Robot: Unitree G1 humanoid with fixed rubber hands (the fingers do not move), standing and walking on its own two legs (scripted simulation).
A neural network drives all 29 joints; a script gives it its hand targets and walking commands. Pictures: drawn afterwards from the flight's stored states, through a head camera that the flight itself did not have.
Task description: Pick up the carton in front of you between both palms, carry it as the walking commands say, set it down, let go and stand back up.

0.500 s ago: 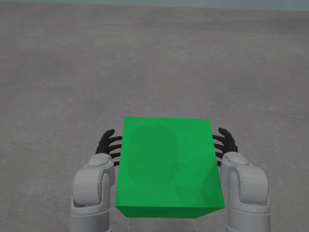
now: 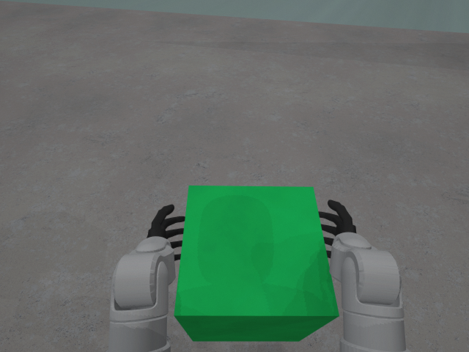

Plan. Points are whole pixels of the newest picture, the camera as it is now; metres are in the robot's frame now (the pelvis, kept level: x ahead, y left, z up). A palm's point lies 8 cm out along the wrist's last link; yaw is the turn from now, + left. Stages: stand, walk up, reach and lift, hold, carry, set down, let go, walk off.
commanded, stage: carry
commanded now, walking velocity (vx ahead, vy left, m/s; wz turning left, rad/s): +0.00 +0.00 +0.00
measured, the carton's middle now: (248, 270) +0.29 +0.00 -0.01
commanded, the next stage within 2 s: hold in 1.38 s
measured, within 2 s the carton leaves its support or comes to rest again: neither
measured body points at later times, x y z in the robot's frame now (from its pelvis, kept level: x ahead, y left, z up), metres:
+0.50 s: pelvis -0.05 +0.01 +0.00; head -0.08 +0.01 +0.45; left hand +0.23 +0.16 +0.05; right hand +0.24 -0.14 +0.06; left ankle -0.12 +0.09 -0.73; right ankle +0.02 -0.11 -0.73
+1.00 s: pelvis -0.08 +0.02 +0.00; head -0.10 +0.02 +0.45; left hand +0.22 +0.17 +0.02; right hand +0.23 -0.13 +0.03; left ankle -0.12 +0.10 -0.73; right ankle +0.02 -0.11 -0.73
